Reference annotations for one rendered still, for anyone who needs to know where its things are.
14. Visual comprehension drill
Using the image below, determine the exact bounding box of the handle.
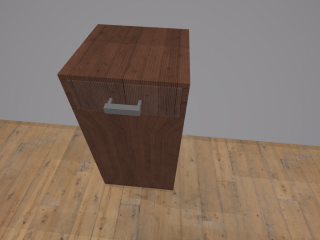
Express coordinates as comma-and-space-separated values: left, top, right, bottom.
103, 97, 142, 116

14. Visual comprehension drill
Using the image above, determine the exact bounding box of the drawer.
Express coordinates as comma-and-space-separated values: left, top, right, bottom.
66, 79, 182, 117

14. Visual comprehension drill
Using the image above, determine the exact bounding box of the cabinet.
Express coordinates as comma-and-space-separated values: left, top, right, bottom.
57, 24, 191, 191

